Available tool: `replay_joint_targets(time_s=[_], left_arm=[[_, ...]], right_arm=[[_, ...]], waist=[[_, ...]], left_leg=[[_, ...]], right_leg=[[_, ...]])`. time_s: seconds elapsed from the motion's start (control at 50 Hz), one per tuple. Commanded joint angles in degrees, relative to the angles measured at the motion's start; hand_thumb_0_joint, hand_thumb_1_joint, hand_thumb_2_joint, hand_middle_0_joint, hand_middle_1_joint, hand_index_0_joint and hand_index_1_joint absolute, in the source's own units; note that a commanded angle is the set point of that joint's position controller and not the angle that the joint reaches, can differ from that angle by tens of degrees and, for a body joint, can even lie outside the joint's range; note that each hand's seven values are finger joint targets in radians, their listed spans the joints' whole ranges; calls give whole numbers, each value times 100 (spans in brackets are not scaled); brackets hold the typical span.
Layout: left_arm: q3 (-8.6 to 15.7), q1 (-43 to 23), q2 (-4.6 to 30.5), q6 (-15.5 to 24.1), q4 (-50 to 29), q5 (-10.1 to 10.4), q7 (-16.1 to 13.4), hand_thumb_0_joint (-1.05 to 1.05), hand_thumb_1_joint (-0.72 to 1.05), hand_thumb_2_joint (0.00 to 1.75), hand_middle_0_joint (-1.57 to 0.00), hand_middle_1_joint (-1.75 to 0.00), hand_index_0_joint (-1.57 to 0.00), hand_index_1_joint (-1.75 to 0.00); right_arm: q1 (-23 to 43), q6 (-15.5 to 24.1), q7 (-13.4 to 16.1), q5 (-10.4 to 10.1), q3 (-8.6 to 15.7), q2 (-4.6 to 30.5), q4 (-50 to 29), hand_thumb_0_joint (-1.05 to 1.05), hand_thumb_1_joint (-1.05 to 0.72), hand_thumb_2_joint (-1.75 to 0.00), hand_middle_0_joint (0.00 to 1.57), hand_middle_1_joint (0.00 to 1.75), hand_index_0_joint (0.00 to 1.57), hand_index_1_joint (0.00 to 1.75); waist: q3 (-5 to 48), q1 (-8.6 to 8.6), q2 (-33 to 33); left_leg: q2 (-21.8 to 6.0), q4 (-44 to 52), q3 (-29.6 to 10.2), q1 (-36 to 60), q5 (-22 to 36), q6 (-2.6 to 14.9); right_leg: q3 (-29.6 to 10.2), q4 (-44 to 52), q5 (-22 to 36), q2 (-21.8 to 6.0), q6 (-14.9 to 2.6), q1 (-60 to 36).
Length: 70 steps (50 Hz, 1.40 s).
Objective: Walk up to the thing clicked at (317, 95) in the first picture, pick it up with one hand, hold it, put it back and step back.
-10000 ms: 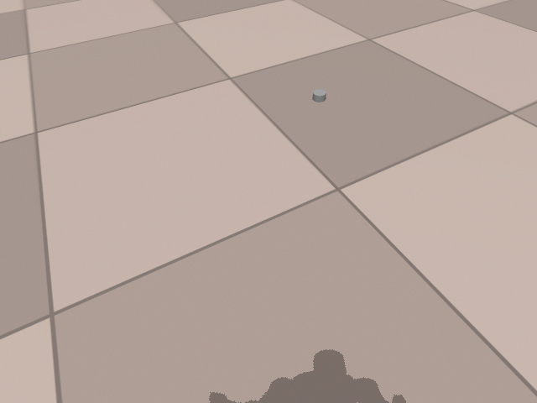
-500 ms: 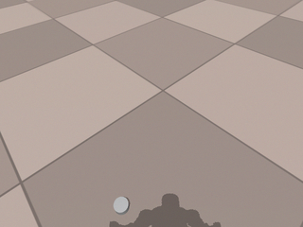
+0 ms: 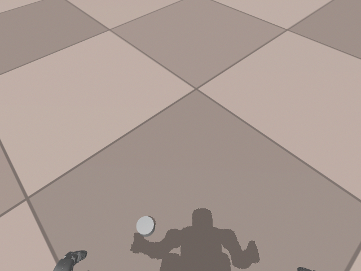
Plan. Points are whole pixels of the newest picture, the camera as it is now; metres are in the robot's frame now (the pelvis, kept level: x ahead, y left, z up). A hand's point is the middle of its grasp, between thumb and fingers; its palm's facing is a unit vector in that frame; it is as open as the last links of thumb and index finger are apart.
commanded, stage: rise first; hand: left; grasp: from above
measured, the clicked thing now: (145, 226) +0.42 +0.22 -0.75
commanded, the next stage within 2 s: none
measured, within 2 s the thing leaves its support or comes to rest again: neither
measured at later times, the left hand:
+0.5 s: hand out of the picture +0.13 +0.26 -0.22, palm faces -0.19 -0.86 -0.47, open 13.8 cm
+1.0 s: hand (111, 259) +0.22 +0.28 -0.41, palm faces -0.44 -0.46 -0.77, open 14.0 cm
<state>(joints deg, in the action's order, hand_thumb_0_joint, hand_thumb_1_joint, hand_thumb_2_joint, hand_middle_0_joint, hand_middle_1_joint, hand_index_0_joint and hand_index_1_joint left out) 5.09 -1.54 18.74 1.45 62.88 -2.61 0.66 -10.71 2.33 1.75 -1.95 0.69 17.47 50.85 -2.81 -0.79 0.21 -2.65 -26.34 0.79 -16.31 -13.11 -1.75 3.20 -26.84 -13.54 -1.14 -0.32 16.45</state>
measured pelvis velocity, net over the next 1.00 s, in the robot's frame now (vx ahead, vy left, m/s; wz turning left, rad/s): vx -0.06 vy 0.02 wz -0.02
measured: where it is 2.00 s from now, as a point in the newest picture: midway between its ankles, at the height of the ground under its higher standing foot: outside the picture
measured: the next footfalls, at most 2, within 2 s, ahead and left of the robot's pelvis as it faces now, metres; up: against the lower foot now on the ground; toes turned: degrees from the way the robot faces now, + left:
none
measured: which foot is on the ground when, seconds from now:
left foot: down 0.00-1.00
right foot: down 0.00-1.00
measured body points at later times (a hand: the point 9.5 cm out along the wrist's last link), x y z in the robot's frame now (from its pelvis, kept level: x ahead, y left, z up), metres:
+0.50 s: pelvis -0.01 +0.02 -0.08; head +0.09 +0.03 +0.36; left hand +0.14 +0.30 -0.19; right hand +0.14 -0.24 -0.17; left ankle +0.00 +0.14 -0.74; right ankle +0.00 -0.11 -0.74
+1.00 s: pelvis -0.06 +0.02 -0.26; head +0.12 +0.03 +0.16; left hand +0.24 +0.30 -0.36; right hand +0.13 -0.25 -0.37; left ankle +0.00 +0.14 -0.74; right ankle +0.00 -0.11 -0.74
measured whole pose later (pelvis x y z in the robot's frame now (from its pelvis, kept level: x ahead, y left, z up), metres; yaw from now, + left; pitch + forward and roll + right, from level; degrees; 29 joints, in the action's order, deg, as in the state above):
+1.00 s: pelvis -0.06 +0.02 -0.26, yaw -1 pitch +33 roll -2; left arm 3.4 -12.4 23.1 2.5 42.7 -41.7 -10.5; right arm -3.9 9.8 -1.7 0.3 3.6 16.3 37.4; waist 10.9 -1.7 0.5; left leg -2.5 -103.8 -2.1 -97.9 -38.8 -0.8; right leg 1.9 -102.3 -38.1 -2.7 0.3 96.9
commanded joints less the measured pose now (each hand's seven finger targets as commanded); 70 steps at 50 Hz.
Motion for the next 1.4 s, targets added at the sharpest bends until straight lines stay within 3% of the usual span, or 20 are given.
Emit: replay_joint_targets(time_s=[0.0, 0.14, 0.2, 0.26, 0.42, 0.52, 0.54, 0.6, 0.64, 0.76, 0.82, 0.84, 0.94, 0.98, 1.06, 1.18, 1.22, 1.26, 1.32, 1.38], left_arm=[[642, 237, 1350, 37, -459, -540, 72, 0, 11, 102, -3, -106, -6, -104], [604, 193, 1089, -494, -1455, -811, -189, 0, -43, 102, -6, -111, -6, -111], [533, 261, 897, -497, -1853, -901, -211, 0, -53, 102, -7, -109, -6, -110], [642, 392, 978, -446, -2447, -1016, -248, 0, -56, 101, -8, -110, -7, -111], [507, 1383, 751, -709, -3703, -1444, -337, 0, -59, 104, -8, -107, -6, -109], [448, 1284, 806, -839, -4290, -1692, -420, 0, -58, 103, -7, -108, -6, -109], [415, 1116, 786, -842, -4189, -1755, -442, 0, -57, 102, -7, -108, -7, -109], [425, 847, 881, -729, -3878, -2071, -500, 0, -55, 101, -7, -108, -6, -109], [233, 495, 797, -561, -3727, -2291, -539, 0, -55, 101, -7, -109, -6, -109], [161, -116, 1065, -39, -3335, -3077, -838, 0, -54, 101, -6, -108, -6, -108], [215, -605, 1362, 106, -3309, -3448, -1038, 0, -55, 101, -6, -108, -6, -109], [383, -703, 1585, 120, -3102, -3583, -1118, 0, -55, 101, -6, -109, -6, -109], [224, -1789, 1642, 223, -2585, -4096, -1345, 0, -56, 102, -6, -108, -7, -108], [295, -2084, 1838, 292, -2208, -4318, -1406, 0, -56, 101, -7, -108, -7, -107], [135, -3023, 1967, 500, -1830, -4665, -1477, 0, -56, 103, -7, -106, -7, -106], [252, -4130, 2539, 765, -1404, -5259, -1715, 0, -57, 105, -7, -103, -7, -104], [146, -4264, 2462, 795, -874, -5410, -1783, 0, -57, 106, -7, -102, -6, -103], [299, -4368, 2811, 813, -608, -5608, -1889, 0, -58, 106, -8, -101, -6, -102], [188, -4928, 2851, 900, -790, -5805, -1994, 0, -57, 107, -8, -99, -6, -101], [158, -4917, 2824, 934, -205, -6014, -2081, 0, -56, 105, -8, -98, -6, -100]], right_arm=[[-420, 189, 19, 73, 429, 736, -983, 0, -91, -91, 20, 30, 20, 30], [-230, 254, -46, 50, 469, 625, -1709, 0, -90, -90, 20, 30, 20, 30], [-255, 365, -53, 86, 510, 560, -1890, 0, -87, -90, 20, 30, 20, 30], [-245, 466, -66, 111, 514, 509, -2043, 0, -88, -90, 20, 30, 20, 30], [-233, 632, -51, 137, 521, 469, -2378, 0, -88, -90, 20, 30, 20, 30], [-104, 747, -49, 149, 503, 442, -2496, 0, -88, -90, 20, 30, 20, 30], [-83, 779, -55, 157, 504, 477, -2498, 0, -88, -90, 20, 30, 20, 30], [36, 893, -67, 164, 473, 491, -2488, 0, -87, -89, 20, 30, 20, 30], [72, 965, -115, 160, 491, 548, -2455, 0, -86, -89, 20, 30, 20, 30], [204, 1097, -206, 146, 585, 680, -2292, 0, -86, -89, 20, 30, 20, 30], [259, 1075, -229, 150, 633, 740, -2142, 0, -87, -89, 20, 30, 20, 30], [231, 1055, -233, 146, 626, 758, -2070, 0, -87, -89, 20, 30, 20, 30], [84, 922, -313, 204, 667, 774, -1784, 0, -89, -90, 20, 30, 20, 30], [31, 873, -350, 225, 685, 791, -1662, 0, -90, -90, 20, 30, 20, 30], [-41, 769, -403, 302, 748, 795, -1557, 0, -90, -90, 20, 30, 20, 30], [-186, 587, -426, 407, 734, 869, -1398, 0, -90, -90, 20, 30, 20, 30], [-327, 521, -437, 448, 700, 856, -1200, 0, -90, -90, 20, 30, 20, 30], [-319, 466, -445, 478, 625, 858, -1148, 0, -90, -90, 20, 30, 20, 30], [-239, 416, -484, 541, 642, 916, -1189, 0, -90, -90, 20, 30, 20, 30], [-430, 363, -518, 566, 613, 996, -1014, 0, -90, -90, 20, 30, 20, 30]], waist=[[1552, 233, 91], [1439, 85, 13], [1582, 7, -65], [1790, 51, 88], [2342, -38, 262], [2393, -121, 394], [2341, -240, 345], [2452, -227, 397], [2597, -287, 247], [3409, -166, 432], [3829, -106, 621], [3883, -37, 664], [4488, -166, 361], [4611, -79, 172], [4670, -203, 53], [4875, -269, 350], [4466, -431, 289], [4381, -384, 330], [4490, -460, 774], [4290, -563, 888]], left_leg=[[399, -529, 203, -332, 983, 205], [312, -1130, 98, -954, 654, 174], [300, -1595, 82, -1328, 313, 187], [289, -2035, 52, -1754, 163, 189], [160, -2825, -121, -2305, 281, 173], [150, -3329, -155, -2818, -44, 181], [132, -3455, -195, -2994, -168, 179], [149, -3966, -255, -3509, -379, 183], [176, -4353, -259, -3979, -509, 189], [230, -5336, -251, -4877, -831, 171], [230, -5756, -281, -5157, -768, 149], [242, -5959, -233, -5336, -664, 171], [284, -6829, -97, -6210, -699, 268], [301, -7128, -74, -6564, -811, 292], [310, -7520, -37, -7237, -1524, 312], [312, -7915, -52, -7578, -2020, 314], [326, -7999, -105, -7879, -2401, 338], [338, -8071, -140, -8059, -2595, 350], [321, -8094, -236, -7811, -2624, 308], [302, -8178, -382, -7823, -2538, 283]], right_leg=[[-161, -420, 1041, 34, -69, -71], [-67, -963, 514, 131, -55, 827], [-85, -1370, 196, 115, -34, 1297], [-114, -1824, 66, 77, -41, 1665], [-93, -2738, 55, 103, -71, 2448], [-106, -3216, -222, 83, -63, 3149], [-95, -3375, -322, 87, -59, 3371], [-86, -3939, -557, 88, -78, 4066], [-88, -4334, -646, 82, -83, 4465], [-142, -5381, -838, 54, -103, 5524], [-137, -5856, -823, 57, -128, 6038], [-153, -5990, -739, 62, -127, 6108], [-180, -6473, -628, 77, -95, 6379], [-169, -6679, -738, 82, -87, 6522], [-157, -6893, -1415, 89, -75, 6850], [-44, -7352, -2027, 129, -121, 7502], [13, -7420, -2414, 142, -120, 7884], [49, -7558, -2620, 138, -131, 8040], [180, -7898, -2481, 124, -172, 8414], [314, -8192, -2290, 110, -186, 8862]])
